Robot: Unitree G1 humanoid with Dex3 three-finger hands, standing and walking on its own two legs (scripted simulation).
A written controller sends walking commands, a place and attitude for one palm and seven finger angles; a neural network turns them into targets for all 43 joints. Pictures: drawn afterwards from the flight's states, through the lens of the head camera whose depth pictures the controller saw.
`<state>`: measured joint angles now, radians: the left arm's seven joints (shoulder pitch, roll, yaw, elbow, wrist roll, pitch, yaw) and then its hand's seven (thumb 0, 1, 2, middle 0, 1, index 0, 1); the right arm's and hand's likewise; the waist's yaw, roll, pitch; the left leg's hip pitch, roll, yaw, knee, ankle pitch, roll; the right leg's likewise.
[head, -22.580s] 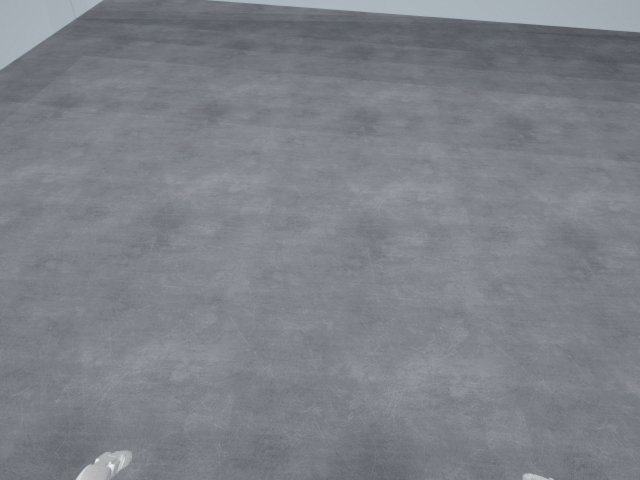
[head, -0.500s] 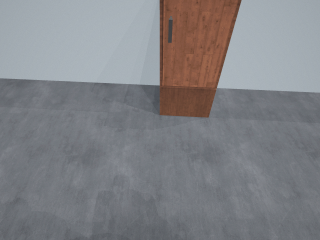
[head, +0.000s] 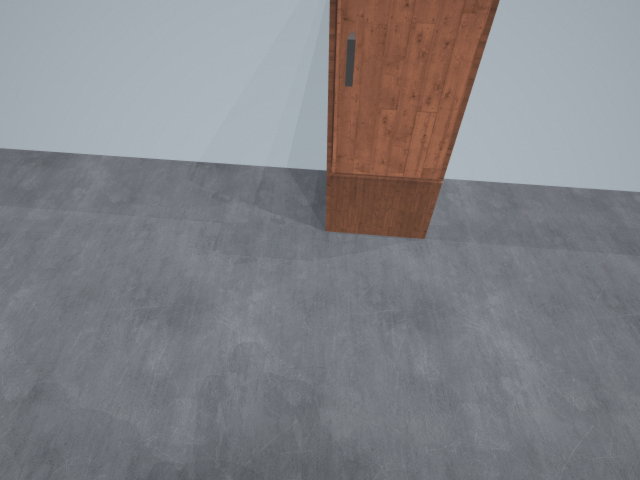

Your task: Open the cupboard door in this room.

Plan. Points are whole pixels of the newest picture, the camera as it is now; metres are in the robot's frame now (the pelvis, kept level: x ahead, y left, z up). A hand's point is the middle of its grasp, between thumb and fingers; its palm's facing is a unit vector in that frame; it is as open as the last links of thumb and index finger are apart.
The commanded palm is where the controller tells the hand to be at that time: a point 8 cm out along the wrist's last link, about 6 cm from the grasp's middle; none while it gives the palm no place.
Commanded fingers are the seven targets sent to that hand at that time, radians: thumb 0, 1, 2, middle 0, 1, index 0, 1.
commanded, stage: look at it before walking up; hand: left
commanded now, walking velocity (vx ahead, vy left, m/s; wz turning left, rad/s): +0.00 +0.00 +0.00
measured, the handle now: (350, 59) +1.14 -0.01 +0.00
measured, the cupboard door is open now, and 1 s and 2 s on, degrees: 0 0 0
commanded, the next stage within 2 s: walk to a spot facing it in 0.56 s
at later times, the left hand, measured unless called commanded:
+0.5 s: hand out of the picture -0.01 +0.17 -0.18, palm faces +0.03 -0.98 -0.19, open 7.4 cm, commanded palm none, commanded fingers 0.00 0.90 0.90 -0.20 -0.30 -0.20 -0.30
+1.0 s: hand out of the picture +0.04 +0.18 -0.17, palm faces -0.11 -0.97 -0.22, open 7.4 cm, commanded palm none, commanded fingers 0.00 0.90 0.90 -0.20 -0.30 -0.20 -0.30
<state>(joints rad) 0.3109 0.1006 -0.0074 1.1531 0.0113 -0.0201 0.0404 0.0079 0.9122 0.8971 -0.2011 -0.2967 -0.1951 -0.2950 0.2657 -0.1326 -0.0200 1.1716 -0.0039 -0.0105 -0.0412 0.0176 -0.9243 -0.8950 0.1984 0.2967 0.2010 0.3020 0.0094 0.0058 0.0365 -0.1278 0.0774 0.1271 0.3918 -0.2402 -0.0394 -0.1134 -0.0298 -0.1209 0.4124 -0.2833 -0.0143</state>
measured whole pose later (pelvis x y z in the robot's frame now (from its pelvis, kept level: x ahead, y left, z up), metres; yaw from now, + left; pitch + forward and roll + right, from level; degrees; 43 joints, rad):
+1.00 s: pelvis +0.02 +0.00 -0.01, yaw -10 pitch +0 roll +2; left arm 0.29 0.15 0.07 1.06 0.03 0.04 -0.03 0.01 0.91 0.90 -0.20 -0.30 -0.19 -0.29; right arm 0.29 -0.18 -0.07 1.08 -0.03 -0.03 -0.02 0.00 -0.90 -0.89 0.20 0.30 0.20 0.30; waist 0.00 0.03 0.07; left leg -0.11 0.12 0.29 0.50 -0.36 -0.04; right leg -0.39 -0.07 -0.10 0.85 -0.46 -0.01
